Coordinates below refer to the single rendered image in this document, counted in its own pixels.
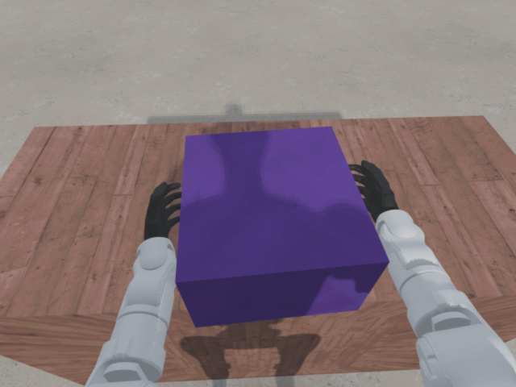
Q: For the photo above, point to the carton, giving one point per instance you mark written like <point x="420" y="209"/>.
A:
<point x="272" y="225"/>

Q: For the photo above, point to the right robot forearm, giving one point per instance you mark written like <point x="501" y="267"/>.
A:
<point x="433" y="303"/>

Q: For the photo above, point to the robot right upper arm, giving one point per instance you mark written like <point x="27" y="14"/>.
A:
<point x="469" y="356"/>

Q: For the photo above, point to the left robot forearm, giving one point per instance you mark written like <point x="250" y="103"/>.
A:
<point x="135" y="350"/>

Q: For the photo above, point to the pedestal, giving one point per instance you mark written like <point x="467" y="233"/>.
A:
<point x="73" y="204"/>

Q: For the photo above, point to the robot right hand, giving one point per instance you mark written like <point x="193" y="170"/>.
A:
<point x="380" y="198"/>

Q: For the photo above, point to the robot left hand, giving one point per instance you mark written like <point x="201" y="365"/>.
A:
<point x="156" y="224"/>

